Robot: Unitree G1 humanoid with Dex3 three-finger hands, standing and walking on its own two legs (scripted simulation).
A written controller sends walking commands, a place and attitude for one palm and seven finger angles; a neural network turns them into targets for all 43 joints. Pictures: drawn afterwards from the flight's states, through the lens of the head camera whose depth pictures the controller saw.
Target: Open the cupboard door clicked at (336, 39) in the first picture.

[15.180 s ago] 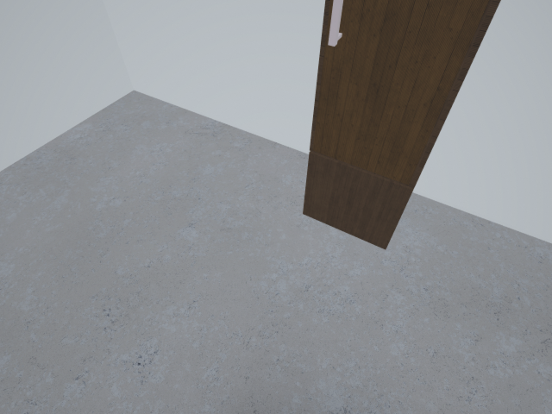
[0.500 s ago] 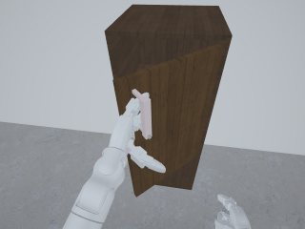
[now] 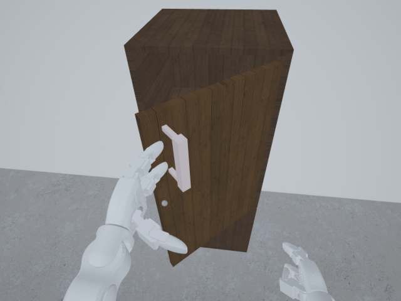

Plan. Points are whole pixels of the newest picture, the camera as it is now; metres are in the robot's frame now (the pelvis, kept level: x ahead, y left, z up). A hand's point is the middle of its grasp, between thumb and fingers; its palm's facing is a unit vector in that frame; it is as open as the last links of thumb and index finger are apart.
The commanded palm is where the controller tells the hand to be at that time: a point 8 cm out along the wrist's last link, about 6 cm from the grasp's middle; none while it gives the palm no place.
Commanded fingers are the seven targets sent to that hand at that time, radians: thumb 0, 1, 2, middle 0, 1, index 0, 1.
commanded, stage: slide the hand sideways off the handle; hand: left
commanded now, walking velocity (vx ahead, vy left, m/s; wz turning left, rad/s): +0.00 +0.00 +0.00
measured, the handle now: (176, 158) +0.34 +0.08 +0.15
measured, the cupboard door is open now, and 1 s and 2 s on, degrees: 44 44 44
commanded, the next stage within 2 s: draw the hand back to the body in 0.50 s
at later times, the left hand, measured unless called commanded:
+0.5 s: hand (131, 228) +0.19 +0.13 +0.14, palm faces -0.04 -1.00 -0.06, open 16.3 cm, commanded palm +0.16 +0.18 +0.15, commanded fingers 0.00 -0.50 0.30 -0.15 -0.30 -0.15 -0.30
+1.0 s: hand (104, 229) +0.18 +0.17 +0.15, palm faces -0.01 -1.00 -0.09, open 16.3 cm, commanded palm +0.15 +0.22 +0.16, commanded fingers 0.00 -0.47 0.31 -0.15 -0.30 -0.15 -0.30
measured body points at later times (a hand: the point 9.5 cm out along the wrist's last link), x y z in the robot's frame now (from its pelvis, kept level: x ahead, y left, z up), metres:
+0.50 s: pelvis +0.01 -0.01 -0.01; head -0.02 -0.03 +0.44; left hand +0.19 +0.18 +0.15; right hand +0.22 -0.21 -0.07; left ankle +0.01 +0.13 -0.73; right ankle -0.01 -0.11 -0.73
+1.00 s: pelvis +0.00 +0.00 -0.01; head -0.04 -0.02 +0.44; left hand +0.18 +0.22 +0.15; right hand +0.20 -0.21 -0.06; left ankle +0.01 +0.13 -0.73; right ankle -0.01 -0.11 -0.73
